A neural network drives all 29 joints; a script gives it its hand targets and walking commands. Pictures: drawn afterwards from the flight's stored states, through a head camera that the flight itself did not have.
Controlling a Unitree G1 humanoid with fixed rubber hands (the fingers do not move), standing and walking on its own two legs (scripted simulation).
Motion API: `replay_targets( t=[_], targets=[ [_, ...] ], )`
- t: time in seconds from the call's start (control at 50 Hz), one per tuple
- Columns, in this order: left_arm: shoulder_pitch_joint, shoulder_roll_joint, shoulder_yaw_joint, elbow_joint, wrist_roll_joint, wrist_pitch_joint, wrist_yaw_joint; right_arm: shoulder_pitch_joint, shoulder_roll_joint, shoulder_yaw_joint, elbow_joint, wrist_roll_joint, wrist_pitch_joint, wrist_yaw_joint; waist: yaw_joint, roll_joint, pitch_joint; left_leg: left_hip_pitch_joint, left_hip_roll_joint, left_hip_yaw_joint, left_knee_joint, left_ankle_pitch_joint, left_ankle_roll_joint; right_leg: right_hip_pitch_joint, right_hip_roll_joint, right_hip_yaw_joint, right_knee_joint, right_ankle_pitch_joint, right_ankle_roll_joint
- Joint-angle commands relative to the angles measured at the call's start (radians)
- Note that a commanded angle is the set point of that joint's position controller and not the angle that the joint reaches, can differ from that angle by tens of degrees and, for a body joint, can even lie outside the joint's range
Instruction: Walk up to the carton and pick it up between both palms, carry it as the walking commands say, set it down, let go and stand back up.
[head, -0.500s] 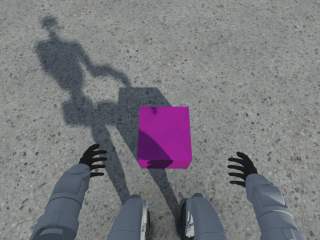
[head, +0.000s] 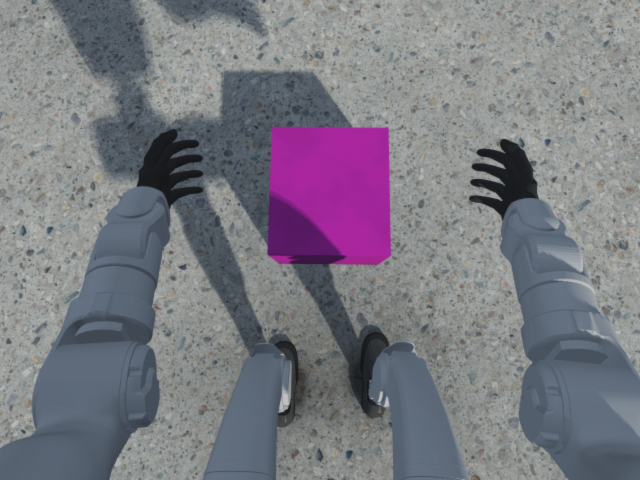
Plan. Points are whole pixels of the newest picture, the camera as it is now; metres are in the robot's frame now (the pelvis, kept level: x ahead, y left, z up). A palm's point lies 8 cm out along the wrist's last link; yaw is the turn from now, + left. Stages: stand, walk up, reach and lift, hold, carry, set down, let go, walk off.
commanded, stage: reach and lift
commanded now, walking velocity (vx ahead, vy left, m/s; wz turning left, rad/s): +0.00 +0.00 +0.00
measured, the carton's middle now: (329, 201) +0.55 +0.01 -0.56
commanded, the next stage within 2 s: none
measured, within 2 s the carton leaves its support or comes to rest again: neither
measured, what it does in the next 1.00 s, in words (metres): lowers itself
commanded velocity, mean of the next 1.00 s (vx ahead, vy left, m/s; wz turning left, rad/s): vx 0.00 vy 0.00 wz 0.00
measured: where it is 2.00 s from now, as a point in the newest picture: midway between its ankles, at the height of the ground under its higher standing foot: (328, 394)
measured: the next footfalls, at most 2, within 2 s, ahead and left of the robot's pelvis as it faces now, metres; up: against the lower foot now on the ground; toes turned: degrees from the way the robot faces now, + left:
none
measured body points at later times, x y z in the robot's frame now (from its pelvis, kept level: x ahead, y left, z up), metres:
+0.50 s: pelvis +0.00 +0.01 -0.02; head +0.32 +0.00 +0.29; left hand +0.53 +0.23 -0.14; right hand +0.53 -0.22 -0.14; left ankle +0.06 +0.12 -0.63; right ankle +0.09 -0.11 -0.63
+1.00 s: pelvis -0.03 +0.00 -0.17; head +0.32 +0.00 +0.12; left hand +0.52 +0.23 -0.30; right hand +0.52 -0.22 -0.30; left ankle +0.06 +0.12 -0.63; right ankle +0.09 -0.11 -0.63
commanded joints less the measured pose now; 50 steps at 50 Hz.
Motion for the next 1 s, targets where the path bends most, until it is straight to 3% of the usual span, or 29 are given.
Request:
replay_targets(
  t=[0.0, 0.08, 0.28, 0.38, 0.44, 0.54, 0.6, 0.68, 0.82, 0.98],
  targets=[
    [-0.24, 0.151, 0.038, -0.083, -0.002, -0.066, 0.0, -0.242, -0.115, -0.019, -0.089, 0.015, -0.065, 0.005, 0.012, -0.008, -0.916, 0.203, -0.062, -0.01, -0.098, 0.312, -0.02, 0.646, 0.061, 0.08, -0.019, 0.394, 0.025],
    [-0.297, 0.148, 0.055, -0.043, -0.002, -0.103, 0.004, -0.305, -0.13, -0.041, -0.046, 0.017, -0.104, 0.019, 0.012, 0.005, -0.948, 0.16, -0.061, -0.019, -0.091, 0.37, -0.023, 0.602, 0.062, 0.083, -0.003, 0.459, 0.021],
    [-0.452, 0.156, 0.093, -0.027, 0.014, -0.132, 0.015, -0.457, -0.193, -0.115, 0.019, -0.033, -0.144, 0.054, 0.003, 0.041, -1.093, 0.237, -0.051, -0.03, -0.067, 0.484, -0.032, 0.441, 0.076, 0.06, -0.006, 0.476, 0.026],
    [-0.455, 0.16, 0.117, -0.089, 0.027, -0.134, 0.008, -0.482, -0.2, -0.128, -0.041, -0.048, -0.151, 0.063, 0.014, 0.03, -1.164, 0.25, -0.051, -0.023, -0.062, 0.524, -0.029, 0.46, 0.079, 0.056, 0.001, 0.517, 0.028],
    [-0.466, 0.166, 0.129, -0.089, 0.029, -0.127, 0.0, -0.5, -0.203, -0.13, -0.041, -0.052, -0.145, 0.067, 0.021, 0.017, -1.127, 0.19, -0.053, -0.016, -0.052, 0.47, -0.023, 0.434, 0.079, 0.052, 0.021, 0.479, 0.03],
    [-0.518, 0.135, 0.13, 0.01, 0.035, -0.121, -0.012, -0.545, -0.182, -0.137, 0.044, -0.064, -0.137, 0.073, 0.013, -0.006, -0.935, 0.006, -0.051, -0.019, 0.036, 0.277, -0.019, 0.205, 0.076, 0.039, 0.108, 0.264, 0.028],
    [-0.547, 0.14, 0.128, 0.038, 0.032, -0.113, -0.008, -0.564, -0.184, -0.138, 0.063, -0.068, -0.127, 0.066, 0.009, -0.007, -0.942, -0.052, -0.055, -0.011, 0.112, 0.209, -0.024, 0.14, 0.079, 0.031, 0.178, 0.19, 0.026],
    [-0.564, 0.171, 0.116, 0.038, 0.018, -0.107, 0.007, -0.576, -0.208, -0.125, 0.051, -0.05, -0.122, 0.043, 0.013, -0.005, -1.024, -0.107, -0.066, 0.005, 0.223, 0.196, -0.03, 0.109, 0.083, 0.026, 0.288, 0.189, 0.03],
    [-0.586, 0.224, 0.061, -0.057, -0.038, -0.114, 0.038, -0.592, -0.244, -0.068, -0.038, 0.029, -0.125, 0.005, 0.02, -0.007, -1.207, -0.178, -0.074, 0.021, 0.382, 0.246, -0.033, 0.147, 0.081, 0.037, 0.458, 0.306, 0.036],
    [-0.66, 0.242, 0.01, -0.047, -0.083, -0.1, 0.059, -0.667, -0.271, -0.029, -0.017, 0.081, -0.12, -0.013, 0.016, 0.003, -1.147, -0.275, -0.056, 0.014, 0.515, 0.128, -0.028, 0.011, 0.072, 0.028, 0.59, 0.175, 0.034]
  ],
)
